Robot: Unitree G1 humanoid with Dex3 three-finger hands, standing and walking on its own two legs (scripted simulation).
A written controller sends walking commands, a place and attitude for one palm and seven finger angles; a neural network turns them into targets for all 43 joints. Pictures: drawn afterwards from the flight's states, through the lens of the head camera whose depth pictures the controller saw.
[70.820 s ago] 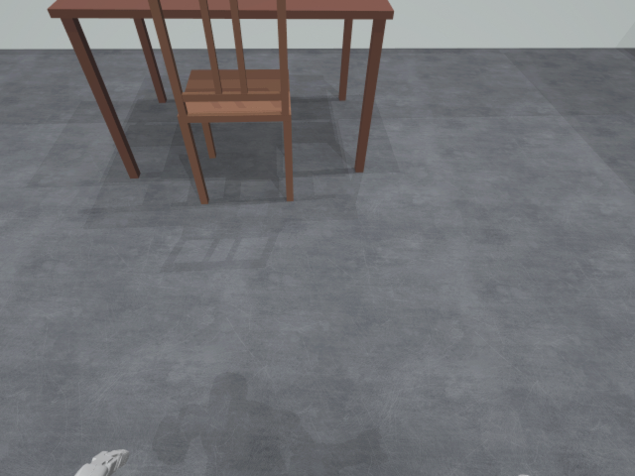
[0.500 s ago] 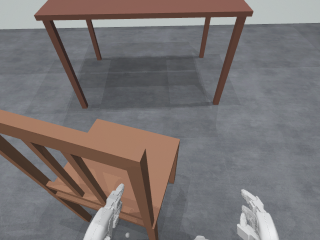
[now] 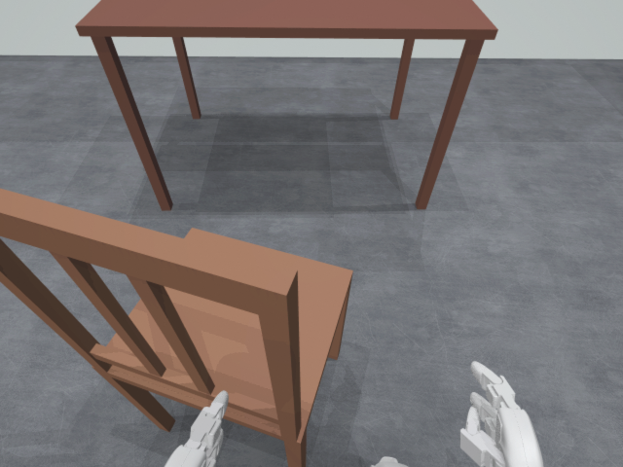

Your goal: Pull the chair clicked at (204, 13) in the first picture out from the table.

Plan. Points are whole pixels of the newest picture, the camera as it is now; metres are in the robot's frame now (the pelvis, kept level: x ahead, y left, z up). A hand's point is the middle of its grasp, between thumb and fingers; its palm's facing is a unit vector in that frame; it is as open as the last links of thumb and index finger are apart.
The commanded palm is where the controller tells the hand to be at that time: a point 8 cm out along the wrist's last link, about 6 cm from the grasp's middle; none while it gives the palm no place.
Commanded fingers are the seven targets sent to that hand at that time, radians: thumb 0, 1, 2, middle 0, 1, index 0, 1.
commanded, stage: draw the hand back to the body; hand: left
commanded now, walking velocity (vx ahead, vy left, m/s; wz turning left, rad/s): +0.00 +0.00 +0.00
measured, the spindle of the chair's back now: (120, 322) +0.30 +0.27 +0.01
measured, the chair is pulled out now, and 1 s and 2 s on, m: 0.75 0.75 0.75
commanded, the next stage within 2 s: step back with the hand held close in 1.60 s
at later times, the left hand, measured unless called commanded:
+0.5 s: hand (170, 451) +0.14 +0.14 +0.09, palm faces -0.02 -1.00 -0.09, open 17.4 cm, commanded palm +0.10 +0.20 +0.11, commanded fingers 0.00 -0.37 0.29 -0.03 -0.04 -0.03 -0.04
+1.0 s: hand (42, 355) +0.18 +0.22 +0.19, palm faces +0.39 -0.81 -0.44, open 12.5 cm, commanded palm +0.14 +0.27 +0.21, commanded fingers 0.00 0.54 0.73 -0.15 -0.22 -0.15 -0.22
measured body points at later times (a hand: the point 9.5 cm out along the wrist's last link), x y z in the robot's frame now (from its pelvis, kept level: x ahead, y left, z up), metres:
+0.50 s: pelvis -0.01 -0.01 -0.01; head +0.01 -0.02 +0.44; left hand +0.14 +0.19 +0.10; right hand +0.18 -0.22 -0.07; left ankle -0.03 +0.11 -0.67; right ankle +0.04 -0.14 -0.67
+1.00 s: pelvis +0.01 -0.01 +0.05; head -0.02 -0.04 +0.50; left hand +0.16 +0.26 +0.22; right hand +0.19 -0.23 -0.03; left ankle -0.03 +0.11 -0.67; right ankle +0.04 -0.14 -0.67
